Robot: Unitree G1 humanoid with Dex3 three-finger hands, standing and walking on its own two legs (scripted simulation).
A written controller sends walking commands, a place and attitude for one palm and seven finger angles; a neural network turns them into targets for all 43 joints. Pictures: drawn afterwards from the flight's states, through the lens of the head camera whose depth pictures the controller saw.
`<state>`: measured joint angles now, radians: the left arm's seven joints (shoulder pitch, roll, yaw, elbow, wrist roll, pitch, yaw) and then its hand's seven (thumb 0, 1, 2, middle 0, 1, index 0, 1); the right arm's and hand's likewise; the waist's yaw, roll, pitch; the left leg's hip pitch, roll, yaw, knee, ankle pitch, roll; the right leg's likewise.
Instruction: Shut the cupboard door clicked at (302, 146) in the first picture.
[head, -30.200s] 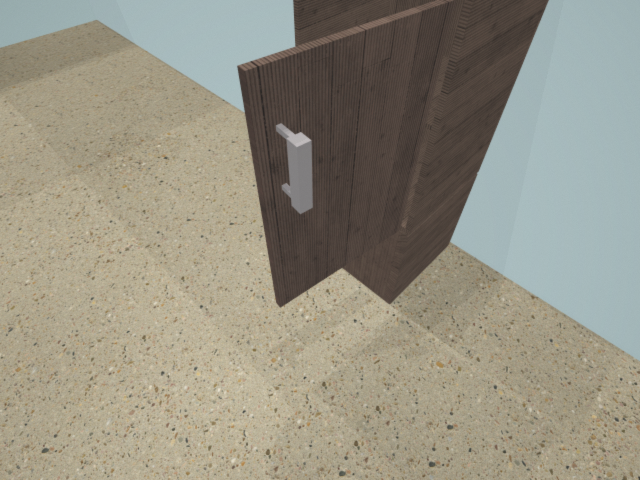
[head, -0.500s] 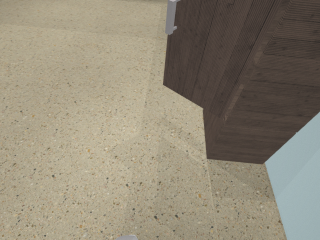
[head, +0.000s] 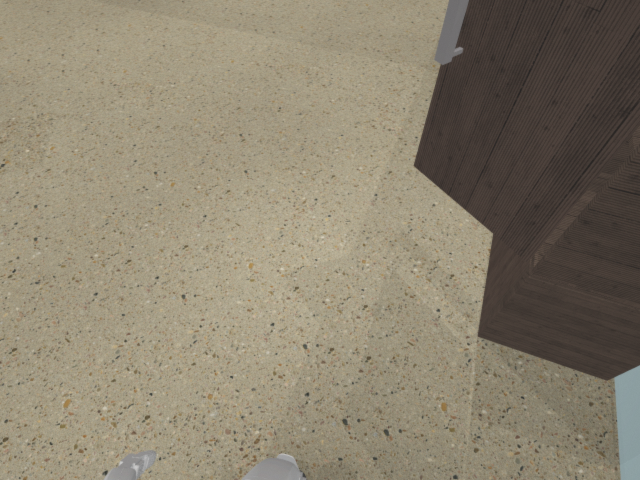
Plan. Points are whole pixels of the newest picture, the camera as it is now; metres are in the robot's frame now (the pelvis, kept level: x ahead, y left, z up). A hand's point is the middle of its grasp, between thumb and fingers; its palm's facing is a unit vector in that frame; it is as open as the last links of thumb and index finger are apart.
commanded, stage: walk to a spot facing it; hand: left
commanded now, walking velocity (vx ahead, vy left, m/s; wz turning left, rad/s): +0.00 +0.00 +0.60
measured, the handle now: (459, 25) +0.92 -0.25 +0.09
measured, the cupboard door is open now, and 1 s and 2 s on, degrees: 55 55 55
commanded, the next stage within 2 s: turn to face it in 1.26 s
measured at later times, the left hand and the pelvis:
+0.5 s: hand out of the picture +0.04 +0.25 -0.16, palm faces +0.33 -0.91 -0.25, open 7.4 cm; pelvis +0.04 +0.02 +0.00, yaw +19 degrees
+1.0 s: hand out of the picture +0.03 +0.19 -0.17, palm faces +0.69 -0.70 -0.18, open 7.4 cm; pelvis +0.17 +0.08 +0.00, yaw +41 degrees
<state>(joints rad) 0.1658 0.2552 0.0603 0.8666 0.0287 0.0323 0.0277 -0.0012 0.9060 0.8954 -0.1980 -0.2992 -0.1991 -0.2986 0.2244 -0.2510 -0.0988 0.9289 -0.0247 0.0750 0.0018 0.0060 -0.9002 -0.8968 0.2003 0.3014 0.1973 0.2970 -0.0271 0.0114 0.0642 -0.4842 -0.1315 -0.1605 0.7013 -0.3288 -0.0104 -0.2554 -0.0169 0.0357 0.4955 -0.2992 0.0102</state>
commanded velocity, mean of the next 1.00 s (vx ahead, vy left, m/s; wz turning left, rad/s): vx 0.25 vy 0.00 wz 0.58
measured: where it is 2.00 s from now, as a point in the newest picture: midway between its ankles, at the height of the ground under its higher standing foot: (227, 405)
